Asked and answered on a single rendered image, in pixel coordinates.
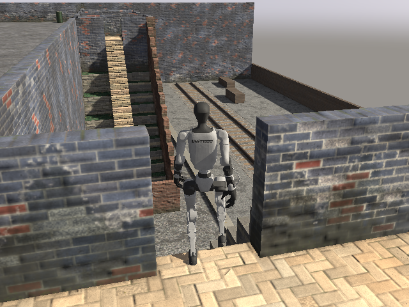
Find robot foot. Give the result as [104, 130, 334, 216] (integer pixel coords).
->
[189, 249, 197, 265]
[218, 234, 227, 243]

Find right robot hand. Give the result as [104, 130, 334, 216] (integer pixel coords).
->
[221, 189, 236, 208]

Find left robot hand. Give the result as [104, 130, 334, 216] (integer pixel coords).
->
[174, 176, 187, 189]

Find right robot upper arm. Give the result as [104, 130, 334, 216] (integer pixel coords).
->
[216, 129, 229, 166]

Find robot left forearm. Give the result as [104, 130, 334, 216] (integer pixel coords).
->
[173, 156, 183, 178]

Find left robot upper arm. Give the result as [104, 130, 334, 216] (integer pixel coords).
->
[175, 130, 189, 164]

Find robot right forearm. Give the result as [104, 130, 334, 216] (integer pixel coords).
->
[223, 157, 236, 191]

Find right robot foot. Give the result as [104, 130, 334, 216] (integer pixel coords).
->
[218, 234, 227, 243]

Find left robot foot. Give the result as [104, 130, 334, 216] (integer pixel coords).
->
[189, 249, 197, 265]

